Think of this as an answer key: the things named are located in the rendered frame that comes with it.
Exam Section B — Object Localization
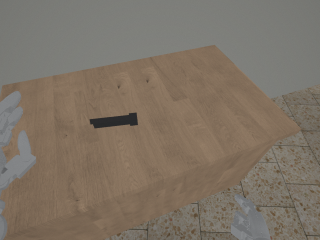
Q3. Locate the tap lever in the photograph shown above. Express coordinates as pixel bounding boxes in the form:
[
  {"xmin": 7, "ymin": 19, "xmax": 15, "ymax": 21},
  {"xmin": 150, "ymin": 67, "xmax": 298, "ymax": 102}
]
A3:
[{"xmin": 90, "ymin": 112, "xmax": 138, "ymax": 129}]

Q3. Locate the counter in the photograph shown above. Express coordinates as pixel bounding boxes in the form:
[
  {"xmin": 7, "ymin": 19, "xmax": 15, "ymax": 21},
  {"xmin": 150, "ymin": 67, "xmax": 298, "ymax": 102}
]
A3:
[{"xmin": 0, "ymin": 45, "xmax": 301, "ymax": 240}]

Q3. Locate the left robot hand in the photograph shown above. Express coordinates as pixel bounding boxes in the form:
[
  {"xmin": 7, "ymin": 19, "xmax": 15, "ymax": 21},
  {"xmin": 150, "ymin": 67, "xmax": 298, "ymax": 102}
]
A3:
[{"xmin": 0, "ymin": 91, "xmax": 36, "ymax": 197}]

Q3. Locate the right robot hand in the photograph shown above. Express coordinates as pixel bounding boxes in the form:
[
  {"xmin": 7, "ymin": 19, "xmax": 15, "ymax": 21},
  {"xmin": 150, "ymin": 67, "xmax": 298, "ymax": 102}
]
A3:
[{"xmin": 231, "ymin": 194, "xmax": 271, "ymax": 240}]

